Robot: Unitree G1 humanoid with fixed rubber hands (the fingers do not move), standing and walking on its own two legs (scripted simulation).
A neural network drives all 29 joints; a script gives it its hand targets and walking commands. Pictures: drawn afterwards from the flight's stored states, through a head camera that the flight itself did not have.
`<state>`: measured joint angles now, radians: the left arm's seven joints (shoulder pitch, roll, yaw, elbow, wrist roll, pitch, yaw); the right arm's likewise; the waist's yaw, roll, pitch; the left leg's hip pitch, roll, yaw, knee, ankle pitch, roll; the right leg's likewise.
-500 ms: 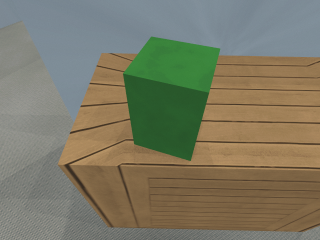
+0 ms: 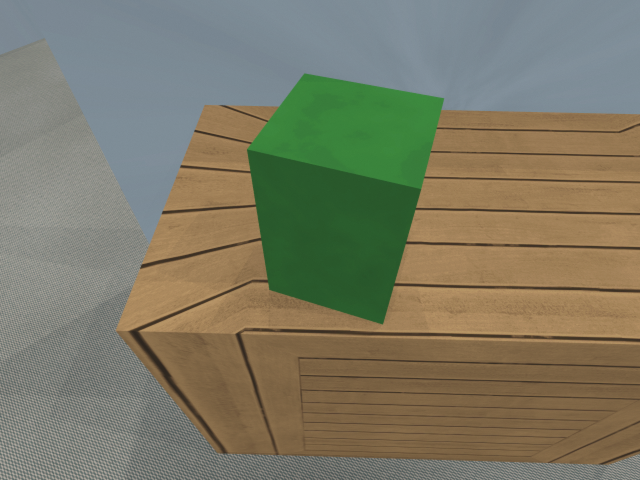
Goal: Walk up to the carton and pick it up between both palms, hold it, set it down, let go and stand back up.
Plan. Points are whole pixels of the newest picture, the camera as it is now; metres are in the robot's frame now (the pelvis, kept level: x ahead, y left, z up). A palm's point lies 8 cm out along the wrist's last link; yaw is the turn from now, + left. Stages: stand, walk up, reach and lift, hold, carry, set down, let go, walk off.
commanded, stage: stand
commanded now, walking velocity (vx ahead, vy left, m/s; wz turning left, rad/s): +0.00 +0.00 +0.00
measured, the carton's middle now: (345, 206) +0.43 -0.01 +0.11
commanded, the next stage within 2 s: none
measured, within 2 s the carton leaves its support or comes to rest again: neither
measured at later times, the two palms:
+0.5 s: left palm out of the picture -0.03 +0.20 -0.15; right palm out of the picture -0.04 -0.20 -0.15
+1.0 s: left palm out of the picture -0.02 +0.20 -0.15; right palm out of the picture -0.03 -0.19 -0.15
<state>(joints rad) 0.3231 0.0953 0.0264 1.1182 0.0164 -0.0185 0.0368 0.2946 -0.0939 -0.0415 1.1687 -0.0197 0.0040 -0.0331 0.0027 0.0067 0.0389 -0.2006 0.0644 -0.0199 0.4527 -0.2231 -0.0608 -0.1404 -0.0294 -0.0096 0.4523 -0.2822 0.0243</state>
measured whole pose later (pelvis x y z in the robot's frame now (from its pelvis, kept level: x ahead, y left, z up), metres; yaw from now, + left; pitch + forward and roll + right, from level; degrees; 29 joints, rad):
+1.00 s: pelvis +0.00 +0.00 +0.00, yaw +0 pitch -1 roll +0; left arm 0.32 0.09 0.03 1.12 0.01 -0.01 0.03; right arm 0.31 -0.09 -0.02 1.14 -0.02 0.00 -0.03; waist 0.00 0.01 0.04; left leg -0.21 0.07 -0.01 0.45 -0.22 -0.06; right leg -0.16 -0.03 0.00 0.46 -0.28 0.02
